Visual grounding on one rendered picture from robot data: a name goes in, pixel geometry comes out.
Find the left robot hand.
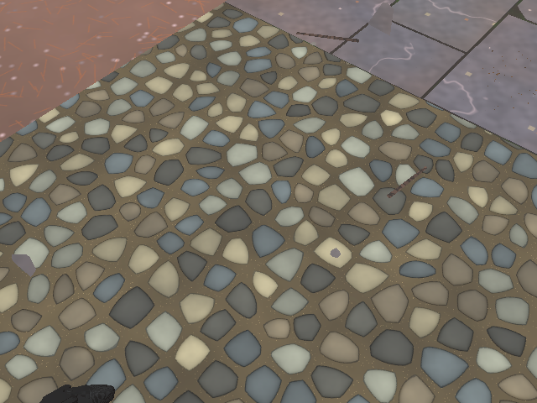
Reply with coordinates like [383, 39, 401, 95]
[40, 385, 115, 403]

